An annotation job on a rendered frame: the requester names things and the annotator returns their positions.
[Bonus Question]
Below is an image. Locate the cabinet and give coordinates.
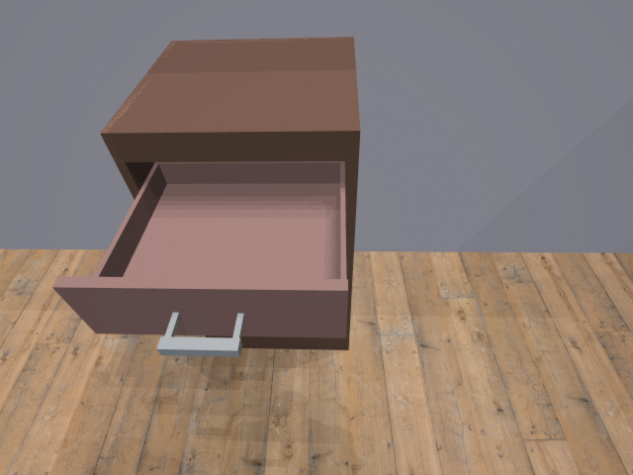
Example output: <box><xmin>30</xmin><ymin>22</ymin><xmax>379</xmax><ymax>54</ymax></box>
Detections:
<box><xmin>100</xmin><ymin>37</ymin><xmax>360</xmax><ymax>350</ymax></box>

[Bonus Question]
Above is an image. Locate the drawer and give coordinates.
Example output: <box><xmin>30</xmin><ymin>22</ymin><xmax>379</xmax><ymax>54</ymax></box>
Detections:
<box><xmin>52</xmin><ymin>161</ymin><xmax>348</xmax><ymax>338</ymax></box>

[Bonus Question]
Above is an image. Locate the handle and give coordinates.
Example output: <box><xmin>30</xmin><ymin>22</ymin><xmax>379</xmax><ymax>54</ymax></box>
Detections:
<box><xmin>157</xmin><ymin>313</ymin><xmax>245</xmax><ymax>357</ymax></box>

